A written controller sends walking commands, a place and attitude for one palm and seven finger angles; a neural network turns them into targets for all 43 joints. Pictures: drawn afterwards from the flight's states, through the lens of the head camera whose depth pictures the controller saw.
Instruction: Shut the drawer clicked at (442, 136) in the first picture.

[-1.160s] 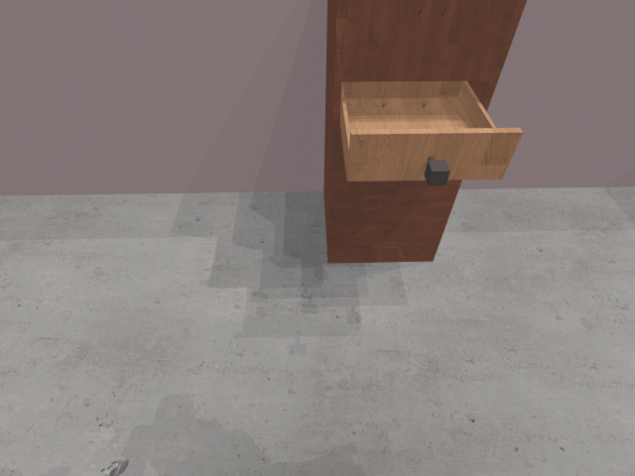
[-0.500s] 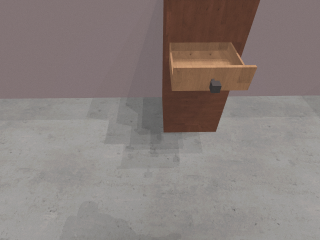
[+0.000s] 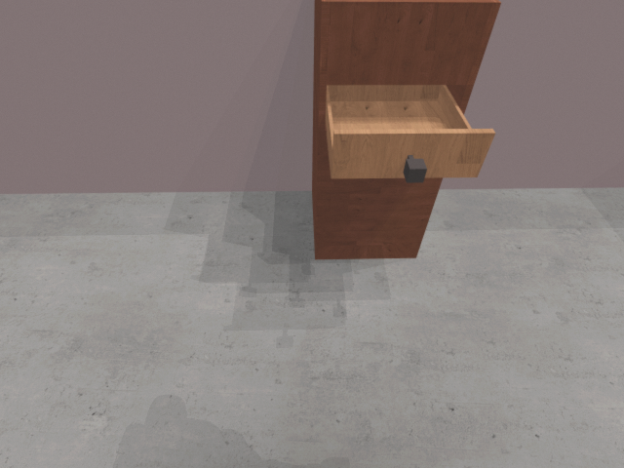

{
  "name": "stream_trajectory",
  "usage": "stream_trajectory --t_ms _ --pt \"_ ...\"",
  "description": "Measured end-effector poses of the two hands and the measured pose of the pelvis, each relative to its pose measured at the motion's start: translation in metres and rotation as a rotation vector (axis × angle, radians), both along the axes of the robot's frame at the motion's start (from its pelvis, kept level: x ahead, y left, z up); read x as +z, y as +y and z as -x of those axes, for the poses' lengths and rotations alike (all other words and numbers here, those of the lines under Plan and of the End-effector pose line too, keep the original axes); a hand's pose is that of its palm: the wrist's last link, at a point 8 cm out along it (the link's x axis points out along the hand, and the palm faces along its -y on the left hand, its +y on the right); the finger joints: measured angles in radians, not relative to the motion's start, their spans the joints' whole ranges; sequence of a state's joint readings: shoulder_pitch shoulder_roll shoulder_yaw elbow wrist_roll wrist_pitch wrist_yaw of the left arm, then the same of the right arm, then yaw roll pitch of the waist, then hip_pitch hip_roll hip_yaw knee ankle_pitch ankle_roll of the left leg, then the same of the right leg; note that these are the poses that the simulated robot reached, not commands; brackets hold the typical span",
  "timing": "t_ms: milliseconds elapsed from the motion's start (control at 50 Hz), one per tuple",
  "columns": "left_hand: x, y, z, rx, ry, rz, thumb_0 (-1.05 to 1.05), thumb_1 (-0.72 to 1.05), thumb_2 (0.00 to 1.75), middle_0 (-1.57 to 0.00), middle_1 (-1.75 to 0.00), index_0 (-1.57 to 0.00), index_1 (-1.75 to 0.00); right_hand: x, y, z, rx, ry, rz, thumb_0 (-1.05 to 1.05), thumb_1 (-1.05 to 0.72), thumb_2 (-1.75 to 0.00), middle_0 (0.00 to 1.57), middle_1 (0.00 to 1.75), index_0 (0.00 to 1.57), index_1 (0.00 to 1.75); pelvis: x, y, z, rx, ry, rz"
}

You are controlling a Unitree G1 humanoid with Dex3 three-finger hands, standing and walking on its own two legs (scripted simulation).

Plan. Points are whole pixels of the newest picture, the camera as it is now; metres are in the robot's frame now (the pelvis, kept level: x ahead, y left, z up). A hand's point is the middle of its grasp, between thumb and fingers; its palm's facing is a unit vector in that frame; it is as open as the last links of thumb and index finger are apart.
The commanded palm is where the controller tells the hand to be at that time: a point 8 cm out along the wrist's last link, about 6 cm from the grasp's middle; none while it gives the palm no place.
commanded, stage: look at it before walking up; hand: left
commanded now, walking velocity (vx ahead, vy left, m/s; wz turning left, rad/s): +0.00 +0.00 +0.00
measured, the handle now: (413, 165) +0.81 -0.21 -0.08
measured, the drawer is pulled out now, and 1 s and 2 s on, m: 0.24 0.24 0.24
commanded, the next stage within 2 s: walk to a spot facing it in 0.28 s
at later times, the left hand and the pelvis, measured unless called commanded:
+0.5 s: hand out of the picture +0.08 +0.25 -0.16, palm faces -0.02 -0.94 -0.34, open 7.4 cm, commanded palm none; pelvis +0.01 +0.00 +0.00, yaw -1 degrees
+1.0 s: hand out of the picture +0.05 +0.16 -0.16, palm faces -0.19 -0.95 -0.26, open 7.4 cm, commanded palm none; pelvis -0.02 -0.03 -0.01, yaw -16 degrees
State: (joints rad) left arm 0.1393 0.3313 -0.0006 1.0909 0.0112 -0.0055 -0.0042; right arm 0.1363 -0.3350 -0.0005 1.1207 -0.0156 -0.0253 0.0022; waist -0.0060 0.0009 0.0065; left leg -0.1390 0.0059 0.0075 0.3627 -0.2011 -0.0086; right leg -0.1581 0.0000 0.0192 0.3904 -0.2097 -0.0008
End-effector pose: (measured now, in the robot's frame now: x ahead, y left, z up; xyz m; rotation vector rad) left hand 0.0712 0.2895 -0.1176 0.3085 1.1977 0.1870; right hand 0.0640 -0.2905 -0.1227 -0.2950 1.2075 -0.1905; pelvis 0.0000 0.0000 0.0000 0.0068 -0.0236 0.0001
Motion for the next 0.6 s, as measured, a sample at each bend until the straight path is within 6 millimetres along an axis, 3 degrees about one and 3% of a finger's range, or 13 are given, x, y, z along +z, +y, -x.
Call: stream_trajectory --t_ms 480,600 --pt "-0.001 0.004 -0.002 0.010 0.019 -0.005 0.01 0.90 0.90 -0.21 -0.30 -0.21 -0.30 0.003 0.000 -0.020 0.005 -0.023 0.009 0.01 -0.91 -0.90 0.20 0.30 0.20 0.30 0.000 0.000 -0.008 -0.015 0.003 0.002" --pt "-0.011 -0.007 0.001 -0.015 0.061 0.010 0.00 0.90 0.90 -0.21 -0.30 -0.20 -0.30 -0.004 0.009 -0.009 -0.054 -0.048 -0.009 0.01 -0.91 -0.90 0.20 0.30 0.20 0.30 -0.005 0.000 -0.004 -0.070 0.009 -0.004"
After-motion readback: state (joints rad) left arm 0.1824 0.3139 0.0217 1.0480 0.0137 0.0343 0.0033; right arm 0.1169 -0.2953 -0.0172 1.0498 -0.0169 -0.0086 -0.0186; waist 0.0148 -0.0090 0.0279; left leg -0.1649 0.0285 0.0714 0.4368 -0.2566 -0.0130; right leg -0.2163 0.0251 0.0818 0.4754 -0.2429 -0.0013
